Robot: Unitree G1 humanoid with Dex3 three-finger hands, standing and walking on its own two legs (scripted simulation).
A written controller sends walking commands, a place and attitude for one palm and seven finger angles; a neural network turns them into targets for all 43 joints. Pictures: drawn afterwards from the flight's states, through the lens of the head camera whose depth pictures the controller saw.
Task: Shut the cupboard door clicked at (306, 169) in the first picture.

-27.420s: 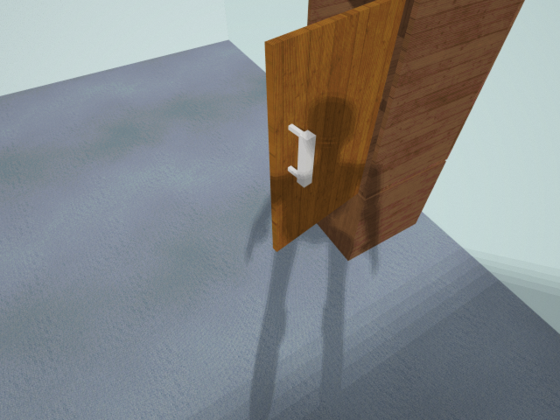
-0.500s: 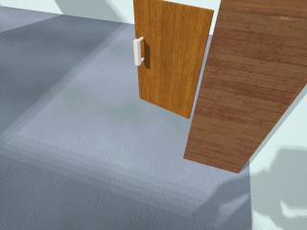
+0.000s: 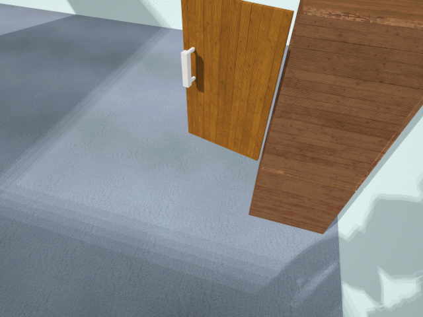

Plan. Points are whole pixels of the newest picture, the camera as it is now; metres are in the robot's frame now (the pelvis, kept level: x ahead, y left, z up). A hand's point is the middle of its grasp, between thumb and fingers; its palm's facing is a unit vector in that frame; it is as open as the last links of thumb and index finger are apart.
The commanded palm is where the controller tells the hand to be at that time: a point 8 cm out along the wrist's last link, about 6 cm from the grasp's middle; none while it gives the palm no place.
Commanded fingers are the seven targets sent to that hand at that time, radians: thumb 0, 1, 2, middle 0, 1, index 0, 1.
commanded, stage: look to check the result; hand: left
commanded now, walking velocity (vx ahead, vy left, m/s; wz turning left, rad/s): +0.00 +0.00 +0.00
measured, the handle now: (189, 67) +0.92 +0.12 +0.01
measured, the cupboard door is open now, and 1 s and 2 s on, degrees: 77 77 77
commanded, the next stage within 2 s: walk to a spot facing it in 0.60 s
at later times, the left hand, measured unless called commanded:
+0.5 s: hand out of the picture +0.02 +0.19 -0.17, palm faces +0.01 -0.98 -0.21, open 7.4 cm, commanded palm none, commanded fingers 0.00 0.90 0.90 -0.20 -0.30 -0.20 -0.30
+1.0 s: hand out of the picture +0.05 +0.20 -0.18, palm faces +0.11 -0.97 -0.23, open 7.4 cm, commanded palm none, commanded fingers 0.00 0.90 0.90 -0.20 -0.30 -0.20 -0.30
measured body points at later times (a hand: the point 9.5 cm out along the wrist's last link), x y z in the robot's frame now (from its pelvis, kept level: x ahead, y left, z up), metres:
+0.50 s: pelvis +0.01 +0.01 +0.00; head +0.02 +0.01 +0.45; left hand +0.02 +0.24 -0.16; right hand +0.01 -0.22 -0.16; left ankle +0.01 +0.09 -0.74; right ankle +0.02 -0.12 -0.74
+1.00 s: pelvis +0.02 +0.01 -0.01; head +0.05 +0.01 +0.44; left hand +0.04 +0.25 -0.16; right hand +0.05 -0.23 -0.17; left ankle +0.02 +0.09 -0.74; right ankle +0.02 -0.12 -0.74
